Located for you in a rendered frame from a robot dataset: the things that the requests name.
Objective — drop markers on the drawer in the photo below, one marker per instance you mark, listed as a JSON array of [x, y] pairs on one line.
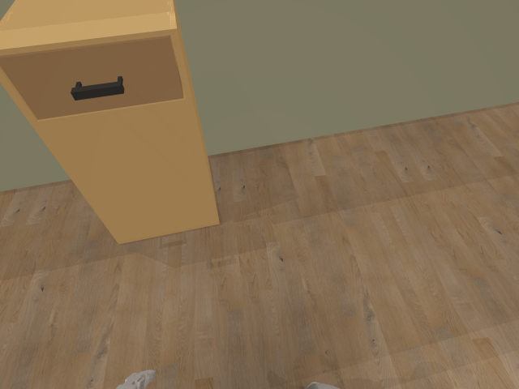
[[45, 78]]

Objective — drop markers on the cabinet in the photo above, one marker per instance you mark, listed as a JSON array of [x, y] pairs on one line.
[[143, 169]]

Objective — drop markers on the handle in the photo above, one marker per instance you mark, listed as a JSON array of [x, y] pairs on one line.
[[97, 90]]

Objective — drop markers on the left robot hand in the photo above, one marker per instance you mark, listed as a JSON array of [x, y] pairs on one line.
[[138, 381]]

